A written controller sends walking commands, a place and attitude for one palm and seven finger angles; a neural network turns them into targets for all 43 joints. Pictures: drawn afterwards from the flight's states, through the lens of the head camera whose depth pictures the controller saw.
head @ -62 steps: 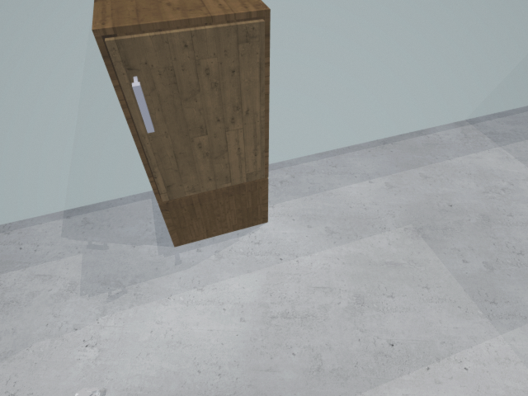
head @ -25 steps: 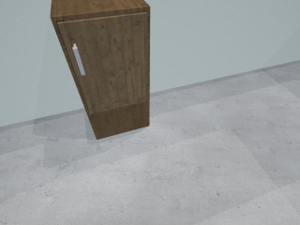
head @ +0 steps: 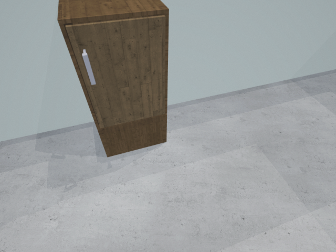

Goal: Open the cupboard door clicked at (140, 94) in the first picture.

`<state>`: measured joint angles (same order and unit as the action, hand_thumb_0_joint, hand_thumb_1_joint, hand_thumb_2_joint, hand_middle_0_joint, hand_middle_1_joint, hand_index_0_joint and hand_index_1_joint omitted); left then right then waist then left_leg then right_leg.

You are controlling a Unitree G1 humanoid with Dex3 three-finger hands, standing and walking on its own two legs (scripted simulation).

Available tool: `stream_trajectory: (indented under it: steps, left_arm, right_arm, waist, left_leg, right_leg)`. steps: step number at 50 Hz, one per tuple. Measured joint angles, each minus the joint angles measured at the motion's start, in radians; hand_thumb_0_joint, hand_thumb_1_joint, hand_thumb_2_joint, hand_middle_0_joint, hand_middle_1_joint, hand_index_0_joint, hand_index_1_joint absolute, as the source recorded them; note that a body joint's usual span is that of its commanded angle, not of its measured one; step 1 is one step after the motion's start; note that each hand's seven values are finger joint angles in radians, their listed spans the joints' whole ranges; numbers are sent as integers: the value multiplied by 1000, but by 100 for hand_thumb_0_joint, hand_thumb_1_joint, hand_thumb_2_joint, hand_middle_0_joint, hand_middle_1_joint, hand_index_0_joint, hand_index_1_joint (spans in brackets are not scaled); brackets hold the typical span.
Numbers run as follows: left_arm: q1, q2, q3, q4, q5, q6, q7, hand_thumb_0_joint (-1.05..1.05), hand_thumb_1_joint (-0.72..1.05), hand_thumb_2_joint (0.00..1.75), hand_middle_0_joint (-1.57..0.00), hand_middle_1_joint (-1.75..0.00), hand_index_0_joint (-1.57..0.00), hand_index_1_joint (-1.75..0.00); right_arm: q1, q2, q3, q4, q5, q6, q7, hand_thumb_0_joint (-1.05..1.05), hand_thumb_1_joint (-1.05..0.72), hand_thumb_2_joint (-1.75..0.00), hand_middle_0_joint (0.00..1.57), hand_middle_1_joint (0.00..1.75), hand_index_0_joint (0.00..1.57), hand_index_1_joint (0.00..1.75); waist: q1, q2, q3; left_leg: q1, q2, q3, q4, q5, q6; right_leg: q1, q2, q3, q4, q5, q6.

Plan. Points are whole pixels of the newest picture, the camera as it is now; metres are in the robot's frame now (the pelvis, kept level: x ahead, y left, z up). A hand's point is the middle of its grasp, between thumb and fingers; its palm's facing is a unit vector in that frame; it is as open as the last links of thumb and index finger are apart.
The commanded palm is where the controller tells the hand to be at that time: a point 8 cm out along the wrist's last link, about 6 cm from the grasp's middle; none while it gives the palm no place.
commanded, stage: look at it before walking up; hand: left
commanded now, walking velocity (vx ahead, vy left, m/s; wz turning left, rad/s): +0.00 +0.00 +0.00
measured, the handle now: (89, 67) +0.83 +0.40 -0.02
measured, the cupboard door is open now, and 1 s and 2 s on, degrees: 0 0 0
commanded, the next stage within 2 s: turn to face it in 0.20 s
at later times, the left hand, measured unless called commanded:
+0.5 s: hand out of the picture +0.06 +0.25 -0.16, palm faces +0.03 -0.94 -0.33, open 7.4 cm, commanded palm none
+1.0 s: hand out of the picture -0.02 +0.22 -0.17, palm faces +0.25 -0.94 -0.23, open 7.4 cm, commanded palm none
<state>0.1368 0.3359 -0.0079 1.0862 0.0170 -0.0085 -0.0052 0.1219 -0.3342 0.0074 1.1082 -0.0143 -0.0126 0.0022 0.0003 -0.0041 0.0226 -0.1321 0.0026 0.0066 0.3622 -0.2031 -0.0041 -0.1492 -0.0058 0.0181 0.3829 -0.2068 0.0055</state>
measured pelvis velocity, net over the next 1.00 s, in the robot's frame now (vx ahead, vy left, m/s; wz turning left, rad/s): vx -0.03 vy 0.02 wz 0.25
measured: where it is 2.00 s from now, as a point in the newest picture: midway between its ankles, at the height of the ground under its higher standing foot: outside the picture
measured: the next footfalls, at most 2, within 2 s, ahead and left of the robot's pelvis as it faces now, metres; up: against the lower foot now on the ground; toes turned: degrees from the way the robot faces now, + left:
right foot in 1.10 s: +0.02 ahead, -0.11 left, +0.00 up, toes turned +15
left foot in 1.46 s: -0.01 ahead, +0.15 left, +0.00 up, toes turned +26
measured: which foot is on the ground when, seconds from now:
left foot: down 0.00-1.00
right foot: down 0.00-0.68, up 0.70-1.00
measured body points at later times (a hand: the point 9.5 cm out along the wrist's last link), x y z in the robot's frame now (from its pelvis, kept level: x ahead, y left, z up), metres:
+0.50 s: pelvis +0.00 +0.00 +0.00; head +0.01 +0.00 +0.44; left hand +0.06 +0.29 -0.14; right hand +0.08 -0.28 -0.14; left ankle +0.00 +0.12 -0.75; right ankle +0.00 -0.12 -0.75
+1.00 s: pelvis -0.03 +0.02 +0.00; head -0.01 +0.03 +0.45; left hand -0.03 +0.27 -0.16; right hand +0.05 -0.20 -0.15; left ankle -0.01 +0.11 -0.75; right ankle -0.02 -0.13 -0.70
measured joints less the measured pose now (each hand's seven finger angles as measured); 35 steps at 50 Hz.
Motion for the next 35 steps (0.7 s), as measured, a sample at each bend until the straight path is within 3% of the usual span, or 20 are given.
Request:
stream_trajectory:
  steps: [19,27,32,35]
  left_arm:
    - [4,6,3,3,1,4,1,1,91,90,-20,-30,-20,-30]
    - [9,-43,13,-61,1,32,21,0,91,90,-20,-30,-20,-30]
    - [32,-81,17,-107,12,39,25,0,91,90,-20,-30,-20,-30]
    - [47,-88,26,-117,5,55,25,0,91,90,-20,-30,-20,-30]
  right_arm:
    - [0,-4,1,-2,1,2,1,1,-91,-90,20,29,21,30]
    - [35,35,-10,-51,-2,43,3,1,-91,-90,20,29,20,30]
    - [75,80,-27,-90,0,60,8,1,-91,-90,20,29,20,30]
    - [100,112,-29,-106,-7,48,12,1,-91,-90,20,29,20,30]
  waist:
    - [0,3,4]
    - [-6,14,10]
    - [-17,3,37]
    - [-13,-35,45]
  left_leg:
    - [2,-8,-9,-9,6,4]
    - [-110,-28,-60,139,-43,6]
    - [-183,-10,10,304,-163,-5]
    - [-180,-33,37,278,-85,41]
  right_leg:
    - [8,-8,-9,-10,3,5]
    - [-65,-28,-63,104,-55,10]
    - [-89,-65,-120,198,-108,20]
    - [-144,-102,-109,338,-202,34]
